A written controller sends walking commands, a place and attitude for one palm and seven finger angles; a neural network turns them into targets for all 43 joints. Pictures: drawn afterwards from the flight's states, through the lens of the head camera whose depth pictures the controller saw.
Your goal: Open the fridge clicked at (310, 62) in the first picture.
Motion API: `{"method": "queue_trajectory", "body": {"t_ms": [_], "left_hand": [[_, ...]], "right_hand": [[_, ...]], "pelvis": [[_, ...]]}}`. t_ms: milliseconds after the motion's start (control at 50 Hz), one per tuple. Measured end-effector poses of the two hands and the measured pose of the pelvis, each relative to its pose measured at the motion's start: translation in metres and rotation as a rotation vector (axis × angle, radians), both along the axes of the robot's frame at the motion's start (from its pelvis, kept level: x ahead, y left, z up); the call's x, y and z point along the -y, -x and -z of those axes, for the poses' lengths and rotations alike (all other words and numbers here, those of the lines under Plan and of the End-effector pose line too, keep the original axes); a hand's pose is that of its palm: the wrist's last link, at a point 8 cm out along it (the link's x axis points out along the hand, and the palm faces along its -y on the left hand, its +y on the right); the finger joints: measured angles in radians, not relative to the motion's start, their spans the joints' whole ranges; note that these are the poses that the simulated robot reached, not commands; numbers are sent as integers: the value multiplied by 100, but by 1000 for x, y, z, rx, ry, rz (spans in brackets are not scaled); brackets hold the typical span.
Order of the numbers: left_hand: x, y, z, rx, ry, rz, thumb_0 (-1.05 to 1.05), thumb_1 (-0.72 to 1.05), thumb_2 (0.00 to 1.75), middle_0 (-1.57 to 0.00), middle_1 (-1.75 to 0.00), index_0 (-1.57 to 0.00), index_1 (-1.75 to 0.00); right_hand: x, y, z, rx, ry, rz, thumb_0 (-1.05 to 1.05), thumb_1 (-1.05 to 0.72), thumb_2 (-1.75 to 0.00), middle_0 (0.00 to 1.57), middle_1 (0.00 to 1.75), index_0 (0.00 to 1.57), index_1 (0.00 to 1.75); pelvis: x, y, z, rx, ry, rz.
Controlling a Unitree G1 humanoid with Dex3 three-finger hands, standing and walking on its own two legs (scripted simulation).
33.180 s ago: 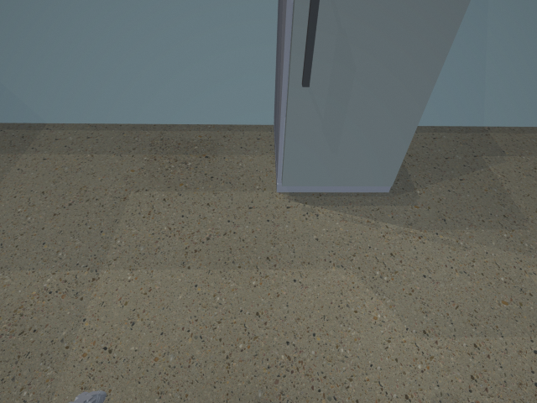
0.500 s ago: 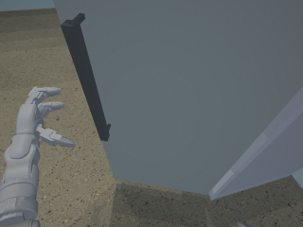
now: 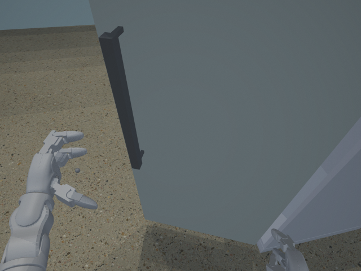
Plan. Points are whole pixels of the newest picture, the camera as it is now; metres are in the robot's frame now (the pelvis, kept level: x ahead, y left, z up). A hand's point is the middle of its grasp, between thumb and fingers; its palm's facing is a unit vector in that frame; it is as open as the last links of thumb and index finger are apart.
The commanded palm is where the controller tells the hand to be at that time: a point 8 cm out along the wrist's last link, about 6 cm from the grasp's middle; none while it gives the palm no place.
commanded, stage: draw the hand back to the body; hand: left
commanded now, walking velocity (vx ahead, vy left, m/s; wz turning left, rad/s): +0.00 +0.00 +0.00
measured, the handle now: (129, 112) +0.45 +0.18 +0.11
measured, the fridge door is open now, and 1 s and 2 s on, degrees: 65 65 65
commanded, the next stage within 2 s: step back with the hand held close in 1.70 s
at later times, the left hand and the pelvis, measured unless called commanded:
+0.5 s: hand (66, 176) +0.25 +0.24 +0.13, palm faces +0.14 -0.99 -0.04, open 14.7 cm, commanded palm +0.21 +0.29 +0.14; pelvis +0.01 -0.01 +0.01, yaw +0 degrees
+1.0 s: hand (41, 178) +0.23 +0.27 +0.15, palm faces +0.45 -0.83 -0.33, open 12.1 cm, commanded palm +0.18 +0.30 +0.17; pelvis +0.02 +0.00 +0.02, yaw +0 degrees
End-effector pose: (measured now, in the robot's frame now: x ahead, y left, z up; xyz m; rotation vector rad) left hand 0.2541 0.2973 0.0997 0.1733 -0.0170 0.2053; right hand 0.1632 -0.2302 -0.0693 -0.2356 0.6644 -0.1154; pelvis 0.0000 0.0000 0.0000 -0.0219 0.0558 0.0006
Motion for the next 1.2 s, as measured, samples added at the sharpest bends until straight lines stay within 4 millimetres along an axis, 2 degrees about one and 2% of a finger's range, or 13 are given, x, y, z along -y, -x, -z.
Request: {"method": "queue_trajectory", "body": {"t_ms": [100, 140, 220, 300, 480, 640, 660, 760, 840, 1040, 1200], "left_hand": [[1, 11, 1, -12, -6, -17, -1, -55, 20, -26, -116, -25, -115], [1, 11, 0, -7, -9, -23, -1, -55, 20, -26, -116, -25, -115], [4, 5, -7, 41, 159, 69, -1, -55, 20, -26, -116, -25, -115], [6, 4, -20, 31, 142, 130, -1, -55, 20, -26, -116, -25, -115], [3, 31, -27, 16, 136, 71, -1, -55, 20, -25, -115, -25, -115], [3, 47, -39, 40, 116, 66, -1, -52, 22, -25, -114, -25, -113], [1, 48, -41, 33, 74, 39, -1, -51, 22, -25, -113, -25, -112], [-6, 59, -49, 18, -95, -158, -1, -39, 28, -25, -106, -24, -105], [-3, 70, -53, 19, -149, -226, -1, -27, 34, -25, -99, -24, -98], [-6, 71, -72, 68, -210, -260, 0, 8, 51, -24, -78, -23, -78], [-6, 71, -85, 93, -245, -243, 0, 36, 64, -23, -61, -22, -61]], "right_hand": [[0, -2, -1, 14, 1, -16, 1, -90, -90, 21, 30, 20, 30], [1, -2, 1, 10, 7, -23, 1, -90, -90, 21, 30, 20, 30], [5, 2, 1, 17, 17, -5, 1, -90, -90, 21, 30, 20, 30], [10, 4, -6, 61, 6, 19, 2, -90, -90, 21, 30, 20, 30], [17, -1, -14, 110, 1, 12, 2, -90, -90, 21, 30, 20, 30], [12, -15, -19, 146, 2, -19, 2, -90, -90, 21, 30, 20, 30], [11, -17, -20, 148, 5, -27, 2, -90, -90, 21, 30, 20, 30], [4, -24, -23, 117, 7, -49, 2, -90, -90, 21, 30, 20, 30], [-1, -26, -21, 81, 10, -61, 2, -90, -90, 21, 30, 20, 30], [-14, -32, -17, 24, -3, -70, 2, -90, -90, 21, 30, 20, 30], [-16, -38, -20, 23, -11, -64, 2, -90, -90, 21, 30, 20, 30]], "pelvis": [[3, 2, 0, 10, -1, -7], [5, 3, 0, 12, -1, -11], [7, 1, -3, 31, 0, -15], [9, -3, -6, 38, -6, -3], [11, -8, -8, 48, -10, -1], [13, -8, -9, 68, -9, -13], [13, -8, -10, 72, -8, -12], [13, -9, -15, 87, -9, -5], [9, -11, -18, 101, -12, -3], [3, -20, -23, 129, -20, 4], [0, -27, -24, 135, -19, 14]]}}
